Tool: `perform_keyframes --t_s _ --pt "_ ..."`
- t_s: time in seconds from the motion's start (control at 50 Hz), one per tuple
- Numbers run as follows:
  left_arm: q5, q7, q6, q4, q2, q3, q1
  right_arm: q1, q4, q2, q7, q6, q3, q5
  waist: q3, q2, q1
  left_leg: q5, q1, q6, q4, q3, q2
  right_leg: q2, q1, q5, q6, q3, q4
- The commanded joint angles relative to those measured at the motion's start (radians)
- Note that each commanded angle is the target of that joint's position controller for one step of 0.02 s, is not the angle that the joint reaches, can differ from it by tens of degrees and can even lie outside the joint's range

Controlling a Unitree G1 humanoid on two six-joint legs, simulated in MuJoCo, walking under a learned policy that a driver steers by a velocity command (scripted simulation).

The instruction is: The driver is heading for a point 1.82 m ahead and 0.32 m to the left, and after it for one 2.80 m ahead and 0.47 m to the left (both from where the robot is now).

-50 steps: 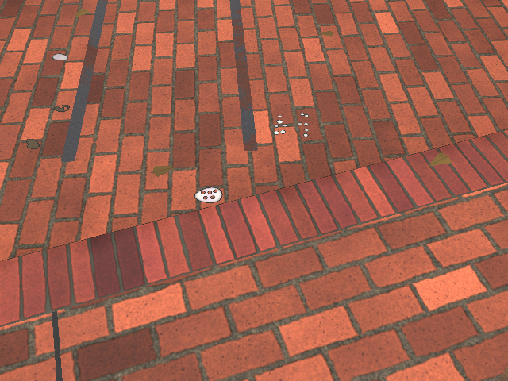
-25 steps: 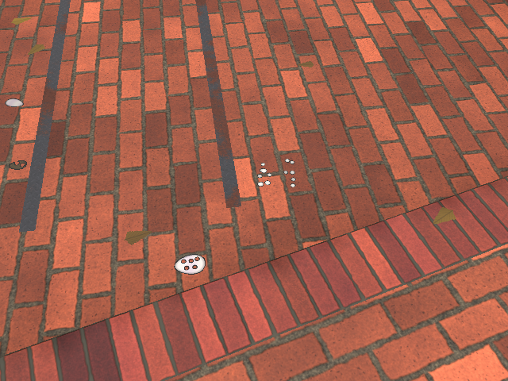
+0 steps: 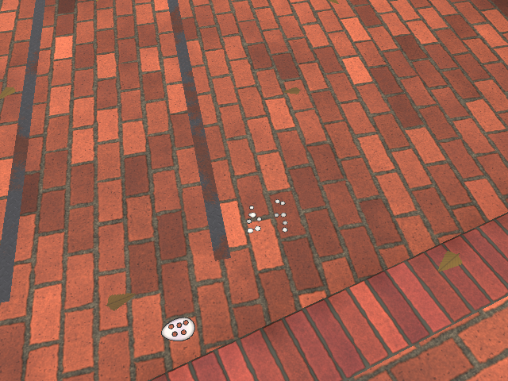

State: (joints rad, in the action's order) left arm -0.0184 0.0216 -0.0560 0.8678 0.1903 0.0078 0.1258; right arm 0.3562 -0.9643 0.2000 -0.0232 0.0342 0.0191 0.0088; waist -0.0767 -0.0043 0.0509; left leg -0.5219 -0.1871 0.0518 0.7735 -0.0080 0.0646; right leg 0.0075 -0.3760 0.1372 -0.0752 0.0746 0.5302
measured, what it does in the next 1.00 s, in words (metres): steps on the spot, turning left: left foot, then right foot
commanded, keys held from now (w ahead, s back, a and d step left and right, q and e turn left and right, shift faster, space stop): q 0.40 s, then no key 0.60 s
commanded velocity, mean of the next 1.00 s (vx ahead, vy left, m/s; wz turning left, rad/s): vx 0.03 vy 0.00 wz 0.29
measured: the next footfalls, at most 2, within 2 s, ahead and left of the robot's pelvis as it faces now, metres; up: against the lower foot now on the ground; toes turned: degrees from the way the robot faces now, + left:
left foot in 0.40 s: +0.00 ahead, +0.11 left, +0.00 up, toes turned +16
right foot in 0.80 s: +0.04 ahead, -0.08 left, +0.00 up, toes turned +18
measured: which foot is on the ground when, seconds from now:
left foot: up 0.00-0.38, down 0.40-1.00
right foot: down 0.00-0.38, up 0.40-0.78, down 0.80-1.00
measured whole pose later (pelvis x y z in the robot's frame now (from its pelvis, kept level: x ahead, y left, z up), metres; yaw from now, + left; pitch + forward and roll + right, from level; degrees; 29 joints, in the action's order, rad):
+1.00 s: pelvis -0.02 +0.01 +0.02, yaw +18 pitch -2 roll +0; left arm -0.01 0.03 0.00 0.92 0.20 0.01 0.22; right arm 0.23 -0.91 0.21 -0.02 -0.02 0.02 -0.01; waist -0.03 -0.02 0.01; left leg -0.18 -0.16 0.04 0.36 0.02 0.05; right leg 0.02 -0.13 0.22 -0.03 0.02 0.37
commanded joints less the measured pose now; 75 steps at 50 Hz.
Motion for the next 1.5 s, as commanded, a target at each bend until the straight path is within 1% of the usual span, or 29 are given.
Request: perform_keyframes --t_s 0.02,0.04,0.06,0.12,0.2,0.28,0.34,0.36,0.38,0.4,0.42,0.44,0.46,0.48,0.52,0.54,0.58,0.66,0.74,0.78,0.8,0.82,0.84,0.86,0.9,0.98,1.06,1.26,1.5 --pt "0.020 0.013 0.021 -0.034 0.161 0.046 0.152 0.063 0.048 0.134 -0.010 -0.034 0.046 -0.026 0.209 0.081 -0.066 -0.104 -0.262 -0.013 0.414 0.039 -0.035 -0.388 0.332 -0.651 -0.228 -0.319 -0.162" --pt "0.010 0.023 0.028 -0.046 0.132 0.037 0.097 0.026 0.059 0.120 -0.004 -0.045 0.049 -0.031 0.135 0.077 -0.045 -0.038 -0.268 -0.025 0.400 0.043 -0.063 -0.344 0.232 -0.492 -0.195 -0.258 -0.220" --pt "0.005 0.032 0.032 -0.050 0.118 0.034 0.072 0.017 0.066 0.110 0.001 -0.059 0.052 -0.034 0.096 0.094 -0.027 0.017 -0.246 -0.041 0.381 0.039 -0.080 -0.306 0.152 -0.390 -0.171 -0.200 -0.256" --pt "-0.007 0.038 0.036 -0.062 0.122 0.039 0.063 0.040 0.074 0.093 0.005 -0.090 0.059 -0.032 0.120 0.094 -0.011 0.077 -0.211 -0.070 0.387 0.002 -0.067 -0.277 0.089 -0.263 -0.172 -0.110 -0.273" --pt "-0.012 0.039 0.043 -0.070 0.144 0.049 0.059 -0.032 0.128 0.087 0.014 -0.115 0.057 -0.037 0.118 0.124 -0.027 0.107 -0.234 -0.071 0.237 -0.017 -0.094 -0.292 0.098 -0.016 -0.166 -0.081 -0.296" --pt "-0.020 0.026 0.058 -0.081 0.183 0.065 0.061 -0.082 0.186 0.101 0.034 -0.123 0.055 -0.030 0.139 0.134 -0.049 0.082 -0.156 -0.047 0.086 -0.058 -0.094 -0.325 0.103 0.075 -0.152 -0.056 -0.279" --pt "-0.015 0.019 0.072 -0.089 0.217 0.080 0.052 -0.065 0.212 0.109 0.047 -0.117 0.057 -0.020 0.144 0.124 -0.040 0.088 -0.074 -0.009 -0.061 -0.084 -0.084 -0.347 0.095 0.130 -0.112 -0.042 -0.242" --pt "-0.010 0.018 0.078 -0.093 0.224 0.084 0.041 -0.026 0.207 0.106 0.049 -0.112 0.057 -0.019 0.140 0.100 -0.017 0.150 0.001 0.010 -0.173 -0.094 -0.072 -0.336 0.057 0.143 -0.073 -0.009 -0.199" --pt "-0.012 0.013 0.086 -0.083 0.213 0.088 0.067 -0.001 0.200 0.122 0.048 -0.103 0.062 -0.022 0.109 0.024 -0.010 0.205 0.050 0.029 -0.316 -0.032 -0.077 -0.305 -0.002 0.183 -0.009 0.040 -0.103" --pt "-0.009 0.001 0.096 -0.085 0.154 0.080 0.110 0.000 0.216 0.193 0.037 -0.090 0.075 -0.035 0.066 -0.215 -0.021 0.166 0.057 0.072 -0.539 0.271 -0.266 -0.187 -0.126 0.329 0.077 0.142 0.155" --pt "0.005 0.014 0.102 -0.149 0.119 0.067 0.032 -0.009 0.240 0.327 0.025 -0.088 0.105 -0.038 -0.022 -0.340 0.001 0.362 -0.059 0.200 -0.606 0.554 -0.462 -0.012 -0.289 0.476 0.121 0.076 0.297" --pt "-0.005 0.016 0.109 -0.151 0.139 0.067 -0.017 -0.001 0.228 0.277 0.006 -0.084 0.100 -0.050 -0.031 -0.180 0.000 0.432 -0.090 0.224 -0.579 0.451 -0.430 -0.050 -0.244 0.414 0.114 -0.038 0.447" --pt "0.006 0.009 0.110 -0.137 0.126 0.067 0.010 -0.061 0.236 0.226 -0.003 -0.079 0.082 -0.044 -0.008 -0.138 -0.044 0.439 -0.104 0.201 -0.551 0.348 -0.361 -0.049 -0.213 0.327 0.105 -0.068 0.483" --pt "0.009 0.003 0.104 -0.114 0.131 0.069 0.044 -0.133 0.253 0.200 -0.003 -0.076 0.071 -0.042 0.008 -0.113 -0.080 0.468 -0.082 0.164 -0.535 0.268 -0.295 -0.045 -0.196 0.249 0.094 -0.078 0.489" --pt "-0.013 -0.007 0.100 -0.076 0.157 0.080 0.110 -0.177 0.280 0.156 0.001 -0.062 0.056 -0.029 0.094 -0.110 -0.091 0.679 0.010 0.158 -0.490 0.191 -0.248 -0.026 -0.164 0.199 0.087 -0.064 0.549" --pt "-0.010 -0.009 0.102 -0.073 0.152 0.080 0.116 -0.160 0.278 0.143 0.004 -0.056 0.050 -0.024 0.121 -0.087 -0.086 0.737 0.044 0.162 -0.477 0.181 -0.250 -0.023 -0.152 0.202 0.091 -0.066 0.556" --pt "0.000 -0.010 0.111 -0.079 0.128 0.071 0.102 -0.125 0.265 0.136 0.003 -0.046 0.045 -0.023 0.122 -0.076 -0.071 0.751 0.104 0.163 -0.469 0.178 -0.257 -0.032 -0.151 0.207 0.103 -0.076 0.480" --pt "0.001 -0.002 0.121 -0.089 0.112 0.053 0.067 -0.089 0.243 0.145 -0.002 -0.048 0.040 -0.032 0.093 -0.129 -0.025 0.679 0.117 0.170 -0.456 0.201 -0.267 -0.029 -0.055 0.261 0.100 -0.070 0.243" --pt "0.017 0.015 0.110 -0.071 0.112 0.047 0.113 -0.117 0.225 0.158 0.001 -0.051 0.037 -0.035 0.094 -0.117 -0.033 0.704 0.060 0.166 -0.421 0.237 -0.269 -0.004 0.097 0.251 0.074 -0.049 0.029" --pt "0.008 0.020 0.089 -0.044 0.102 0.037 0.171 -0.147 0.217 0.141 -0.003 -0.047 0.029 -0.022 0.107 -0.062 -0.075 0.624 -0.020 0.096 -0.394 0.228 -0.237 -0.041 0.275 -0.020 0.058 -0.088 -0.222" --pt "-0.010 0.022 0.072 -0.041 0.141 0.039 0.184 -0.132 0.221 0.101 -0.001 -0.040 0.017 -0.020 0.135 0.014 -0.055 0.521 -0.071 0.046 -0.359 0.199 -0.190 -0.149 0.358 -0.116 0.041 -0.209 -0.255" --pt "0.001 0.018 0.065 -0.045 0.197 0.046 0.108 -0.089 0.213 0.079 0.006 -0.042 0.015 -0.010 0.092 0.134 0.019 0.359 -0.052 0.019 -0.404 0.122 -0.084 -0.207 0.264 -0.228 -0.011 -0.266 -0.220" --pt "0.006 0.006 0.059 -0.049 0.149 0.036 0.073 -0.101 0.179 0.098 0.003 -0.049 0.014 -0.020 0.087 0.124 -0.010 0.337 0.036 0.004 -0.433 0.117 -0.085 -0.205 0.190 -0.155 -0.024 -0.261 -0.228" --pt "0.005 0.000 0.053 -0.044 0.123 0.028 0.068 -0.117 0.162 0.115 0.003 -0.050 0.020 -0.021 0.065 0.115 -0.021 0.373 0.066 0.002 -0.443 0.127 -0.094 -0.168 0.166 -0.075 0.002 -0.233 -0.240" --pt "0.009 0.005 0.049 -0.017 0.126 0.027 0.099 -0.131 0.142 0.135 0.006 -0.046 0.028 -0.023 0.058 0.106 -0.040 0.439 0.082 0.010 -0.436 0.136 -0.114 -0.121 0.174 -0.021 0.029 -0.195 -0.251" --pt "0.009 0.010 0.049 0.027 0.116 0.026 0.128 -0.112 0.078 0.103 0.002 -0.037 0.019 -0.021 0.044 0.030 -0.049 0.419 0.031 -0.001 -0.469 0.140 -0.122 -0.114 0.221 0.007 0.021 -0.185 -0.248" --pt "0.007 0.012 0.047 0.064 0.115 0.025 0.128 -0.104 0.022 0.099 -0.003 -0.038 0.017 -0.020 0.032 0.009 -0.051 0.411 0.026 -0.009 -0.484 0.141 -0.123 -0.113 0.217 0.034 0.014 -0.189 -0.257" --pt "0.008 0.015 0.045 0.151 0.092 0.012 0.150 -0.062 -0.091 0.087 -0.011 -0.038 0.003 -0.020 0.024 0.005 -0.046 0.403 0.032 -0.012 -0.487 0.135 -0.132 -0.103 0.204 0.051 0.009 -0.190 -0.270" --pt "0.008 0.019 0.043 0.221 0.059 -0.004 0.205 -0.030 -0.166 0.053 -0.017 -0.037 -0.015 -0.019 0.011 0.009 -0.045 0.410 0.027 -0.013 -0.473 0.125 -0.137 -0.093 0.190 0.032 0.009 -0.187 -0.262"
Keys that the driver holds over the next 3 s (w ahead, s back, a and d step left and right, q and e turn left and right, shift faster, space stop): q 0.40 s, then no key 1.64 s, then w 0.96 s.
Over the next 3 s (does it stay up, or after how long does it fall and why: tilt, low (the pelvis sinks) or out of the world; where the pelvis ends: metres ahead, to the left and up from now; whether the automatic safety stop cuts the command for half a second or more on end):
stays up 0.34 0.14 0.00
